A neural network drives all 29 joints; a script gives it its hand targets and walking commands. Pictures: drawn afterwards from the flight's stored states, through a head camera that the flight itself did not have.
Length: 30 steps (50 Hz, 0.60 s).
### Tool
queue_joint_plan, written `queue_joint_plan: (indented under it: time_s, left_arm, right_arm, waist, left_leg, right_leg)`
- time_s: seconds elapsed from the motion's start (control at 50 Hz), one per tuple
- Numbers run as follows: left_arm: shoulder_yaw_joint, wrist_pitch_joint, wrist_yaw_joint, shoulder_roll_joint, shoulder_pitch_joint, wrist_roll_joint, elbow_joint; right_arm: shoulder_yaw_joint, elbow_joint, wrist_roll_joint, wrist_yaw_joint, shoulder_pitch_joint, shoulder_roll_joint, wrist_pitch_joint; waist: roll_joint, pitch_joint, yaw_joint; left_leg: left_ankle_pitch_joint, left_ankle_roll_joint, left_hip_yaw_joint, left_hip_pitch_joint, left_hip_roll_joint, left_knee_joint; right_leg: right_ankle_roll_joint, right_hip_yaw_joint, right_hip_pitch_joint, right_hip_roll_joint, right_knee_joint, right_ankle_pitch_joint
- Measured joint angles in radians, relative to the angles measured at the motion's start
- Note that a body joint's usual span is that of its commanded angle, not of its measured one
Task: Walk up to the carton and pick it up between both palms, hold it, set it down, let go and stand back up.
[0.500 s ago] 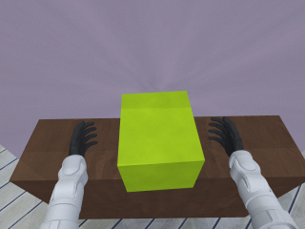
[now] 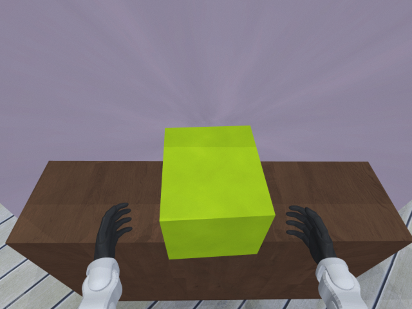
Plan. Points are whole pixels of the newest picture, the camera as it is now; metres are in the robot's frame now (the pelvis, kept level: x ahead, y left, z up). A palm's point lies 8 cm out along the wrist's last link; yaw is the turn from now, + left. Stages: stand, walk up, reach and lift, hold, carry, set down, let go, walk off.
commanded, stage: set down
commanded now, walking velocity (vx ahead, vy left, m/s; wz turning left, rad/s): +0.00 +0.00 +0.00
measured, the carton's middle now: (210, 190) +0.38 +0.04 -0.04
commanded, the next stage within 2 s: let go in 1.52 s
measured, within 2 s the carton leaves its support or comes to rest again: neither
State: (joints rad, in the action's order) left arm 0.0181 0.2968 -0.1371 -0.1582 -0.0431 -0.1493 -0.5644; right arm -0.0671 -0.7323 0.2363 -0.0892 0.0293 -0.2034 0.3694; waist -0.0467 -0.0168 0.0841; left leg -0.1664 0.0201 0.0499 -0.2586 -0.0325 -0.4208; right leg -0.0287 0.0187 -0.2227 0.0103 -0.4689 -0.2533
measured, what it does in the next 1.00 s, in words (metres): stands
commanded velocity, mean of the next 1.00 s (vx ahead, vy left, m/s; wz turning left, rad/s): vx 0.00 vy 0.00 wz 0.00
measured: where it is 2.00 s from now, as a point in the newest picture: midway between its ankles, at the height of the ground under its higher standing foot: outside the picture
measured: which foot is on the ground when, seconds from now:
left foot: down 0.00-1.00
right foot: down 0.00-1.00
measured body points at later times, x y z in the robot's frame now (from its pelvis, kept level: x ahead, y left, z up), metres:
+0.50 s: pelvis +0.02 +0.00 +0.00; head +0.03 +0.00 +0.45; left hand +0.21 +0.22 -0.05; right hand +0.23 -0.20 -0.05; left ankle +0.03 +0.13 -0.74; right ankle +0.00 -0.10 -0.74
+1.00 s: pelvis +0.03 +0.00 +0.00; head +0.03 +0.01 +0.45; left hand +0.20 +0.23 -0.06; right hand +0.22 -0.20 -0.06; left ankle +0.03 +0.13 -0.74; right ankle +0.00 -0.10 -0.74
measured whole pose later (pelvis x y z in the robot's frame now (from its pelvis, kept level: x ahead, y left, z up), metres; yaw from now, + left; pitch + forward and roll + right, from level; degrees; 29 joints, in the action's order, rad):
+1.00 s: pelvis +0.03 +0.00 +0.00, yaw +0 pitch -3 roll +0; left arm 0.01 0.15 -0.02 -0.16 -0.25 -0.04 -0.51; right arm -0.06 -0.68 0.12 -0.03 -0.21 -0.16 0.36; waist -0.02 0.04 0.04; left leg -0.20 0.02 0.04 -0.11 -0.03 -0.37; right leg -0.03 0.01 -0.05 0.02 -0.37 -0.26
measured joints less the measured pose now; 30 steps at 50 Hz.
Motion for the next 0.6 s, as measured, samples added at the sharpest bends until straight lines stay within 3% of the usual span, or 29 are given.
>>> queue_joint_plan:
  time_s: [0.3, 0.6]
  left_arm:
    - [-0.015, 0.054, 0.013, 0.006, -0.097, 0.033, 0.007]
    - [-0.013, 0.022, 0.059, -0.008, -0.193, 0.07, 0.025]
  right_arm:
    - [-0.009, -0.001, -0.005, -0.003, -0.1, 0.0, 0.076]
    - [-0.024, 0.072, -0.037, 0.03, -0.223, 0.035, 0.076]
  waist:
    - [0.011, 0.023, -0.03]
    - [0.014, 0.037, -0.043]
  left_leg:
    - [-0.022, 0.001, -0.006, 0.053, 0.005, 0.004]
    - [-0.038, 0.011, -0.012, 0.089, -0.001, 0.025]
  right_leg:
    - [0.002, -0.002, 0.057, -0.002, 0.011, -0.019]
    - [-0.007, -0.002, 0.098, 0.008, 0.04, -0.03]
